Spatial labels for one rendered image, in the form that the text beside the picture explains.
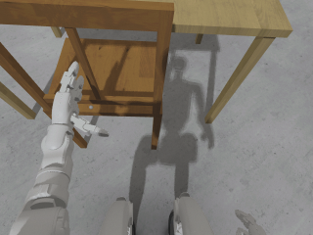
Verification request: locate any chair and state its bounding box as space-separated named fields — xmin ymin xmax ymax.
xmin=0 ymin=0 xmax=175 ymax=150

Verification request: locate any robot right thigh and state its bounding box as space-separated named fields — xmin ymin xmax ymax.
xmin=173 ymin=196 xmax=215 ymax=235

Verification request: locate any robot left forearm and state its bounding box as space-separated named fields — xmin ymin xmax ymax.
xmin=9 ymin=123 xmax=74 ymax=235

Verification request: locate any right robot hand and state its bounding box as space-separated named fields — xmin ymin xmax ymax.
xmin=235 ymin=210 xmax=267 ymax=235

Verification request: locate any right robot shin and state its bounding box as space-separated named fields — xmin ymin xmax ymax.
xmin=173 ymin=192 xmax=190 ymax=235

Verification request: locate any table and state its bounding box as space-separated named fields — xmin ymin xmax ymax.
xmin=0 ymin=0 xmax=293 ymax=124

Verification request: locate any left robot hand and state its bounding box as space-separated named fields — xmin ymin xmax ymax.
xmin=52 ymin=61 xmax=110 ymax=137

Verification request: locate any robot left upper arm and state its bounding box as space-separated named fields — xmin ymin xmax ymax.
xmin=12 ymin=207 xmax=70 ymax=235

